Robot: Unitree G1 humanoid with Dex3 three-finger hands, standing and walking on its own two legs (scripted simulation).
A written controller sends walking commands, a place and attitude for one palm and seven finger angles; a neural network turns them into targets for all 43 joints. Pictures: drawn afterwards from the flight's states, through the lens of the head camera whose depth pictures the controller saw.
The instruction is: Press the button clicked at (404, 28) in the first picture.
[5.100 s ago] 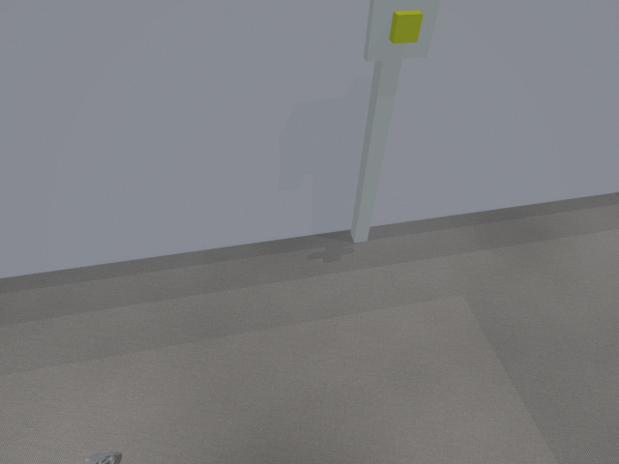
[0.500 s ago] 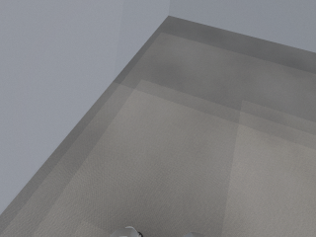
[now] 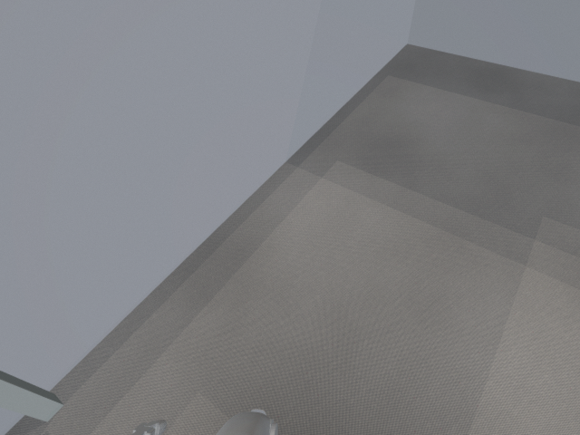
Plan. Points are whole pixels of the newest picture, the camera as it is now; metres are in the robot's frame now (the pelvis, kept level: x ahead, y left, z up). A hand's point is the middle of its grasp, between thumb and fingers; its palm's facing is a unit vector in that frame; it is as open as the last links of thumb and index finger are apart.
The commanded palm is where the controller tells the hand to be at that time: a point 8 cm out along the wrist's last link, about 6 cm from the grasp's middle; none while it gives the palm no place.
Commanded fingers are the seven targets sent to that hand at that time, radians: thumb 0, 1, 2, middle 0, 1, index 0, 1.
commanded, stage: turn to face it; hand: left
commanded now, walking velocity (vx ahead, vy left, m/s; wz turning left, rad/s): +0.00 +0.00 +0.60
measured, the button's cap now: out of the picture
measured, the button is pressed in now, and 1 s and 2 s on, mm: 0 0 0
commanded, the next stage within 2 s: take the last steps up to it in 1.32 s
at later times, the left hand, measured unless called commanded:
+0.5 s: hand out of the picture -0.01 +0.27 -0.17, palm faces +0.36 -0.88 -0.30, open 7.4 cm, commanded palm none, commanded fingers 0.00 0.90 0.90 -0.20 -0.30 -0.20 -0.30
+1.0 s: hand out of the picture -0.03 +0.20 -0.15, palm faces +0.59 -0.76 -0.27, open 7.4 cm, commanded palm none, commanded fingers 0.00 0.90 0.90 -0.20 -0.30 -0.20 -0.30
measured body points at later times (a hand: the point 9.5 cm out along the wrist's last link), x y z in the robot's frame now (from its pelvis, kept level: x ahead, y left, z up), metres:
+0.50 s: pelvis +0.00 +0.03 -0.01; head +0.05 +0.05 +0.44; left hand -0.03 +0.32 -0.15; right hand +0.20 -0.18 -0.13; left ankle -0.02 +0.14 -0.74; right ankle +0.03 -0.12 -0.67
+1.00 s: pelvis +0.02 -0.01 +0.00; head +0.06 -0.01 +0.45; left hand -0.07 +0.24 -0.13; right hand +0.23 -0.18 -0.15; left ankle -0.08 +0.10 -0.68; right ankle +0.08 -0.09 -0.74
